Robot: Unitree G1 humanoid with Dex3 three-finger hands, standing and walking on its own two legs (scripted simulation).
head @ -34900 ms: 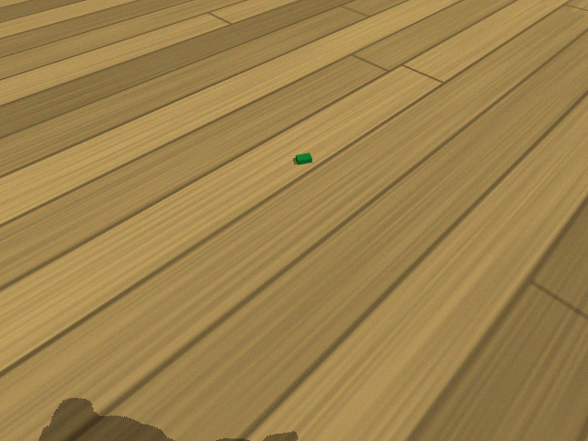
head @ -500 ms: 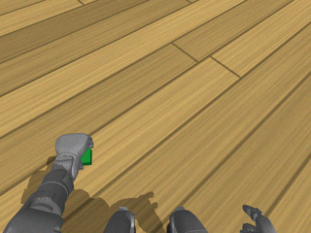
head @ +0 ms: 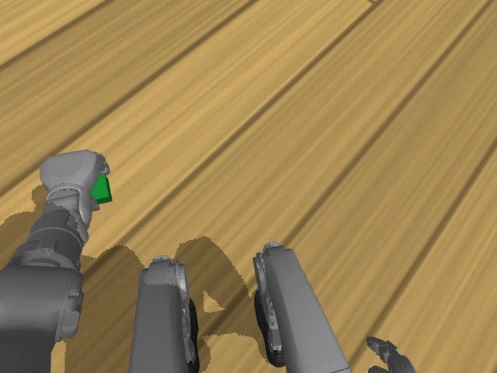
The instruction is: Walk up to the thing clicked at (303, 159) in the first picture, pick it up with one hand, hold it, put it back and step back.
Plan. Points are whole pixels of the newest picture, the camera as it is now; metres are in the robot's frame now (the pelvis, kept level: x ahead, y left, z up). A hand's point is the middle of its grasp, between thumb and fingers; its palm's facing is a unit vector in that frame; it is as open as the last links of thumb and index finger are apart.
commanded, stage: crouch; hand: left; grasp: from above
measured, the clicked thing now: (87, 192) +0.44 +0.25 -0.18
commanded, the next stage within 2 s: lower in 1.02 s
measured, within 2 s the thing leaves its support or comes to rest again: neither
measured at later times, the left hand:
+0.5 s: hand (106, 191) +0.47 +0.24 -0.27, palm faces -0.44 -0.08 -0.89, open 7.6 cm
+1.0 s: hand (111, 193) +0.48 +0.25 -0.33, palm faces -0.43 -0.07 -0.90, open 7.6 cm
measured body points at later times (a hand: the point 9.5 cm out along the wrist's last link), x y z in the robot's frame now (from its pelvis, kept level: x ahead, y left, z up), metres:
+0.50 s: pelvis +0.00 -0.01 -0.10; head +0.24 +0.03 +0.27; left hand +0.49 +0.24 -0.22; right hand +0.05 -0.29 -0.22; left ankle +0.08 +0.11 -0.47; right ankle +0.07 -0.13 -0.47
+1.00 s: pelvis -0.01 -0.01 -0.16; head +0.23 +0.04 +0.21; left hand +0.50 +0.25 -0.28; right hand +0.01 -0.28 -0.27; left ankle +0.08 +0.11 -0.47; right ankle +0.07 -0.13 -0.47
